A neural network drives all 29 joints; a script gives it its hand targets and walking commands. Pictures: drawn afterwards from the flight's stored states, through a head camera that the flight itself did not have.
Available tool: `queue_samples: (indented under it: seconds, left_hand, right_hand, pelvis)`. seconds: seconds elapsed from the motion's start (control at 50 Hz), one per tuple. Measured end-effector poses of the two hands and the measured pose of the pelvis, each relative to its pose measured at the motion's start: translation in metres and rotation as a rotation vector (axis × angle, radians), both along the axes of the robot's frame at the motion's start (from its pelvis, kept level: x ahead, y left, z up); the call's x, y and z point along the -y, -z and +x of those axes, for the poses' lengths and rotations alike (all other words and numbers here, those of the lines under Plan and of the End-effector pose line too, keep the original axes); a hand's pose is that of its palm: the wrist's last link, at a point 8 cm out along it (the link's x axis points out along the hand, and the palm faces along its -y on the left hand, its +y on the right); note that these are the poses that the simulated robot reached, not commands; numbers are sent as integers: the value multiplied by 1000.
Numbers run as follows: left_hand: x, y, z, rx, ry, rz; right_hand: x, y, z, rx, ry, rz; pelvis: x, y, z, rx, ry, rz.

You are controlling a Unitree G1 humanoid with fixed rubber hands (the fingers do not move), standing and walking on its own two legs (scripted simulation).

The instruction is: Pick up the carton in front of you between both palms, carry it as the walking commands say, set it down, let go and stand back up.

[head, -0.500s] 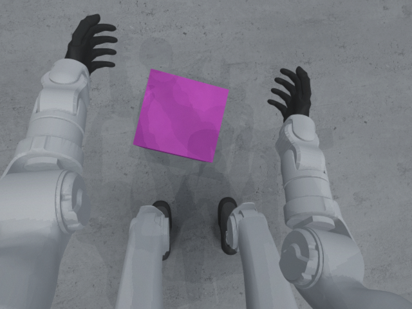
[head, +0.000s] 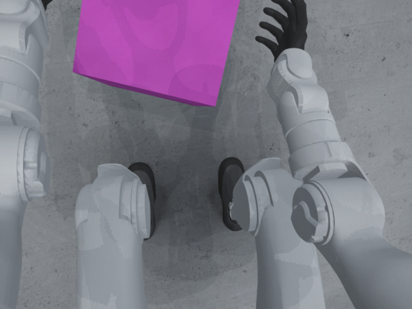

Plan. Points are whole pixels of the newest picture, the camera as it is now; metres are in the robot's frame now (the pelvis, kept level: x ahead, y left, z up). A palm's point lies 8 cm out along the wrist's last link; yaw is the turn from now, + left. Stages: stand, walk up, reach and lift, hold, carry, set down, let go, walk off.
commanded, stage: reach and lift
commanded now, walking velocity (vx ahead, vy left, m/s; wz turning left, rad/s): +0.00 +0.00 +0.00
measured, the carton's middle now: (161, 41) +0.53 +0.08 -0.29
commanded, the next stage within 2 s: none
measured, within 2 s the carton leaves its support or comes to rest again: leaves its support in 0.96 s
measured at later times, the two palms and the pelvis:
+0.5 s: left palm out of the picture +0.55 +0.23 -0.21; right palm (276, 38) +0.53 -0.11 -0.20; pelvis +0.01 +0.00 -0.04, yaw +0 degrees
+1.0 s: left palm (68, 1) +0.55 +0.22 -0.21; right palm (266, 23) +0.54 -0.09 -0.18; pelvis +0.01 +0.01 -0.04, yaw +0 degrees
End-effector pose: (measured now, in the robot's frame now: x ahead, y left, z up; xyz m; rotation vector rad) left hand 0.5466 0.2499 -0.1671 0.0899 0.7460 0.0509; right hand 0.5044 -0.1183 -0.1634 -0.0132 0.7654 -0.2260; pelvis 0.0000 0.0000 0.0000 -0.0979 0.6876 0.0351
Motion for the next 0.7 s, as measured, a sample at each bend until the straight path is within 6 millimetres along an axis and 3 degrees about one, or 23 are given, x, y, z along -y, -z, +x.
queue_samples:
  seconds: [0.14, 0.22, 0.34, 0.58, 0.7]
  left_hand:
    - [9, 45, 2, -16, 16, -15]
    - [11, 61, 3, 2, 24, -20]
    - [8, 57, 6, 34, 25, -7]
    - [19, 44, 6, 11, 29, -12]
    - [28, 40, 6, -1, 53, -22]
  right_hand:
    - [9, 27, 17, -16, -12, -20]
    - [11, 39, 22, -28, -14, -23]
    - [0, 43, 32, -7, -29, -10]
    - [-6, 36, 24, -9, -36, 5]
    - [-32, 34, 29, -3, -57, 35]
  pelvis:
    - [-2, 26, -1, 41, 10, -2]
    - [-3, 35, 3, 49, 16, -5]
    - [-5, 41, 7, 54, 12, 0]
    - [-3, 35, 9, 31, 5, 0]
    - [-1, 32, 6, 37, 0, 7]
